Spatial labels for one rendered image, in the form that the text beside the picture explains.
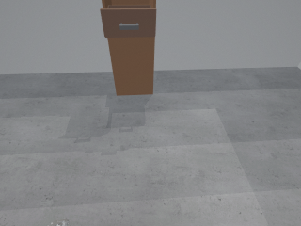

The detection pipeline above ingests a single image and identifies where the drawer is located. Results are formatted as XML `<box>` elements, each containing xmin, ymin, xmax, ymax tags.
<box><xmin>100</xmin><ymin>5</ymin><xmax>157</xmax><ymax>38</ymax></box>

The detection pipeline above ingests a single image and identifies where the cabinet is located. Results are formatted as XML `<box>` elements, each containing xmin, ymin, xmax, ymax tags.
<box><xmin>102</xmin><ymin>0</ymin><xmax>156</xmax><ymax>96</ymax></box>

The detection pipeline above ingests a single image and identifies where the handle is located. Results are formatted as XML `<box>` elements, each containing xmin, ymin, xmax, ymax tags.
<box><xmin>119</xmin><ymin>23</ymin><xmax>139</xmax><ymax>30</ymax></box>

